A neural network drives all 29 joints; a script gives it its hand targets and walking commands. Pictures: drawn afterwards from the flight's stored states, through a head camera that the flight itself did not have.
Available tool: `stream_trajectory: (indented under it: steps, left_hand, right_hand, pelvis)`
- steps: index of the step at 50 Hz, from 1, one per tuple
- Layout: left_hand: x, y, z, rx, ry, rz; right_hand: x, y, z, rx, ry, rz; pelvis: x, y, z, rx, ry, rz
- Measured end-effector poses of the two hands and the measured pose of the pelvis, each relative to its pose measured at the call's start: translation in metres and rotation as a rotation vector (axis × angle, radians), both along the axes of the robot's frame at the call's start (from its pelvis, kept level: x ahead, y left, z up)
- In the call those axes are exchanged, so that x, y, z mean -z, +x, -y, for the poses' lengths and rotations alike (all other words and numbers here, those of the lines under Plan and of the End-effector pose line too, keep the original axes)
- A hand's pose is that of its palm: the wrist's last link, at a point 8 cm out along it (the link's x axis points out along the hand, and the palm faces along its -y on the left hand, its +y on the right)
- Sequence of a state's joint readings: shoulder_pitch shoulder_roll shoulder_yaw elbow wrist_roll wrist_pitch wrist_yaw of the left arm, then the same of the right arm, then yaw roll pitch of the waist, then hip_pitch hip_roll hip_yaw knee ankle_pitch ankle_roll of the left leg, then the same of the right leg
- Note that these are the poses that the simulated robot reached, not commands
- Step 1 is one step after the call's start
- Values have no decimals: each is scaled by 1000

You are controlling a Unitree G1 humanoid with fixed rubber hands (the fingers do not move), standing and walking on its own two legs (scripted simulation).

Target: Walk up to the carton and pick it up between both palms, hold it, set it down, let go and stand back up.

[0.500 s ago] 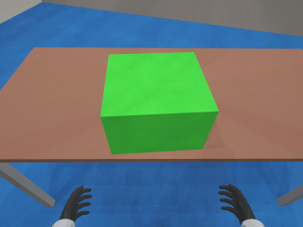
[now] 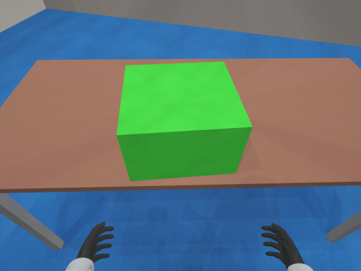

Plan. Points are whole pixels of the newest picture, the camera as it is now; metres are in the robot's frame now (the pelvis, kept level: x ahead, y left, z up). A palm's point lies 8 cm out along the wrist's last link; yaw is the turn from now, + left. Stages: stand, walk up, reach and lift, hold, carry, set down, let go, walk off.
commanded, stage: let go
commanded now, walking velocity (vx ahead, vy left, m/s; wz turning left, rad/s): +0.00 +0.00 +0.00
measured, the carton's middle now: (179, 118) +0.53 +0.02 +0.01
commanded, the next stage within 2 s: stand in 0.08 s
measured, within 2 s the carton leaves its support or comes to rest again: neither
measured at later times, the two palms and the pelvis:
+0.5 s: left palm out of the picture +0.04 +0.27 -0.12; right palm out of the picture +0.06 -0.24 -0.12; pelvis +0.00 +0.00 +0.00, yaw +6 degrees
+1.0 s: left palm out of the picture -0.09 +0.23 -0.15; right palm out of the picture -0.01 -0.22 -0.14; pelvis -0.02 +0.01 +0.00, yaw +8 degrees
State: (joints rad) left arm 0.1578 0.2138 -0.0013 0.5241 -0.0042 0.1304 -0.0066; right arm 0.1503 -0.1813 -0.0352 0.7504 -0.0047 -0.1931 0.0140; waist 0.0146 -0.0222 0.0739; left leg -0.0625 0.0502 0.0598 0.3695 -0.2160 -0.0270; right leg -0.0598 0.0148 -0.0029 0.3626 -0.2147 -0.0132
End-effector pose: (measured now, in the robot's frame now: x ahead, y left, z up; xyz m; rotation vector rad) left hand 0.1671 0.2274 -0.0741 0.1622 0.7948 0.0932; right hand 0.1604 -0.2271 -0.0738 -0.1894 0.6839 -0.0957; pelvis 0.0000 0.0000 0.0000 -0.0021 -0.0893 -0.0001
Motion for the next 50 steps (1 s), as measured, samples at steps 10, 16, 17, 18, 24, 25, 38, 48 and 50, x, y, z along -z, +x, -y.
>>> stream_trajectory:
  steps: [10,16,17,18,24,25,38,48,50]
  left_hand:
    - [15,-24,-13,10,46,-23]
    - [37,-74,-32,-74,60,-146]
    - [39,-82,-34,-86,59,-164]
    - [41,-89,-35,-97,58,-181]
    - [47,-124,-38,-150,51,-251]
    - [48,-129,-38,-157,51,-261]
    - [64,-198,-32,-241,23,-429]
    - [74,-252,-7,-269,-30,-591]
    - [76,-258,-3,-275,-42,-608]
  right_hand:
    - [21,-34,10,-34,-63,-235]
    - [37,-76,25,-2,-76,-404]
    - [39,-80,26,-1,-77,-418]
    - [41,-83,26,1,-76,-428]
    - [50,-96,17,-7,-61,-463]
    - [51,-98,16,-8,-60,-470]
    - [58,-134,8,13,-58,-562]
    - [66,-168,-7,13,-30,-677]
    - [67,-170,-8,17,-26,-680]
  pelvis:
    - [2,-2,3,-45,-5,-53]
    - [4,-1,2,-68,-8,-75]
    - [5,0,1,-71,-9,-75]
    - [5,0,0,-73,-10,-76]
    - [5,-1,-3,-96,-13,-75]
    - [5,-2,-3,-101,-13,-74]
    - [2,-10,-5,-129,-16,-76]
    - [3,-16,-6,-141,-17,-84]
    - [3,-16,-6,-140,-18,-83]
